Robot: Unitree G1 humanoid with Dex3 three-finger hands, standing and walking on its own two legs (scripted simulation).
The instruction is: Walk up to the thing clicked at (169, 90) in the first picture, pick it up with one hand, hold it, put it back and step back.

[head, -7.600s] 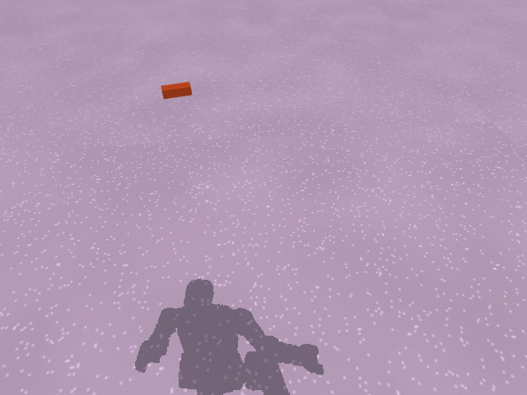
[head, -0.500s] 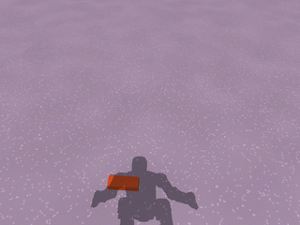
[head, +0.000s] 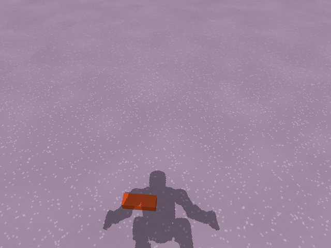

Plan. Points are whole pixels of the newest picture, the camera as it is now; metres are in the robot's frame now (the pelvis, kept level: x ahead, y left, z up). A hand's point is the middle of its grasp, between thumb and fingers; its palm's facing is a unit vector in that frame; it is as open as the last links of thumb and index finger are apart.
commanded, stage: stand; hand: left
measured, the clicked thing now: (139, 202) +0.49 +0.17 -0.75
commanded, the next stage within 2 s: none
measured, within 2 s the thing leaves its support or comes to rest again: neither
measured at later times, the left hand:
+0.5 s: hand out of the picture +0.07 +0.25 -0.16, palm faces -0.02 -0.94 -0.33, open 7.3 cm
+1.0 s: hand out of the picture +0.06 +0.25 -0.16, palm faces -0.02 -0.94 -0.34, open 7.3 cm
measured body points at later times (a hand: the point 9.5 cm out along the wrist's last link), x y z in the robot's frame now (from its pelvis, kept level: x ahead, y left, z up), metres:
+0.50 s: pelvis -0.01 +0.00 +0.00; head +0.00 +0.00 +0.45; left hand +0.07 +0.30 -0.13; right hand +0.07 -0.31 -0.13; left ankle +0.02 +0.12 -0.75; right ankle -0.02 -0.14 -0.75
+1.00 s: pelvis +0.00 -0.01 +0.00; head +0.01 -0.01 +0.45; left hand +0.06 +0.29 -0.13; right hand +0.07 -0.31 -0.13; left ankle +0.02 +0.12 -0.75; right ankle -0.02 -0.14 -0.75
